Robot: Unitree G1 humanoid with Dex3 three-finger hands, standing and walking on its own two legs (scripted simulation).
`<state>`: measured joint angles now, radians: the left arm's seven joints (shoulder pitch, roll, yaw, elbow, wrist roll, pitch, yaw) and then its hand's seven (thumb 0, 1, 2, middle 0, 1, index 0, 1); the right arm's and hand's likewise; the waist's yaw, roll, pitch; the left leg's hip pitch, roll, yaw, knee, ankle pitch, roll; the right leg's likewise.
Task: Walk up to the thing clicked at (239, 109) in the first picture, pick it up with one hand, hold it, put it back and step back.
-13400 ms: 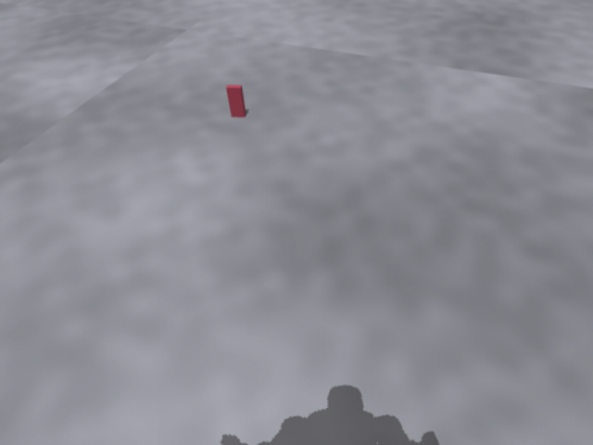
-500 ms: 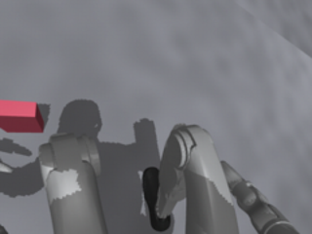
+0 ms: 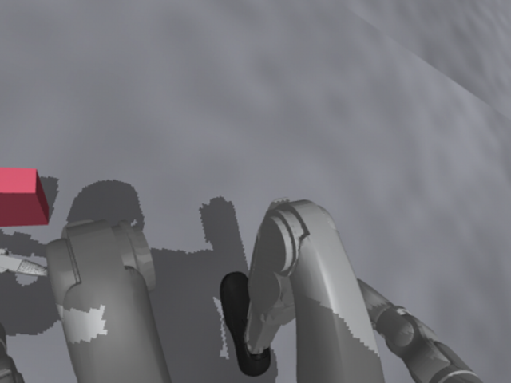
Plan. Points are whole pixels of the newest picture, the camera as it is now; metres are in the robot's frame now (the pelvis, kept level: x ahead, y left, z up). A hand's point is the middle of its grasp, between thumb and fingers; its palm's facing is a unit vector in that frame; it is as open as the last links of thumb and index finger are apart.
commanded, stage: close in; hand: left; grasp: from the side
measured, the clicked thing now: (7, 201) +0.39 +0.29 -0.18
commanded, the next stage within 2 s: rest palm in 0.24 s
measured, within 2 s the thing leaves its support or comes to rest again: leaves its support in 1.34 s
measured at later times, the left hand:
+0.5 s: hand (6, 213) +0.36 +0.28 -0.16, palm faces +0.31 -0.95 +0.01, open 17.4 cm
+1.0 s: hand (2, 203) +0.38 +0.29 -0.16, palm faces +0.34 -0.94 +0.01, open 10.2 cm
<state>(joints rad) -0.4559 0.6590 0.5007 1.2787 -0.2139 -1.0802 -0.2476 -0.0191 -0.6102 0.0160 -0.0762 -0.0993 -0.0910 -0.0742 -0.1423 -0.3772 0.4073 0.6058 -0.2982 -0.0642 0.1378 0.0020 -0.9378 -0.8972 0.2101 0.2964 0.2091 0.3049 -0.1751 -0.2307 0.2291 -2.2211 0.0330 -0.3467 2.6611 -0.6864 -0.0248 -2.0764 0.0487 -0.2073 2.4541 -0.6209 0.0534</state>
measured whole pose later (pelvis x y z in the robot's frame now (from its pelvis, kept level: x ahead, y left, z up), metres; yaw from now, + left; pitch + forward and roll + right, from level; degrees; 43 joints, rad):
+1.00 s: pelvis +0.00 +0.01 +0.00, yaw -2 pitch +11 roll -17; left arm -0.48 0.71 0.45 1.30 -0.16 -1.15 -0.04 -0.01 0.13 0.50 -0.55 -0.49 -0.55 -0.48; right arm -0.18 -0.37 0.46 0.59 -0.34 -0.03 0.16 0.00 -0.91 -0.89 0.21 0.30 0.21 0.30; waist -0.19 -0.26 0.28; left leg -2.21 0.03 -0.39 2.68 -0.70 -0.02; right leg -2.05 0.07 -0.24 2.43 -0.62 0.07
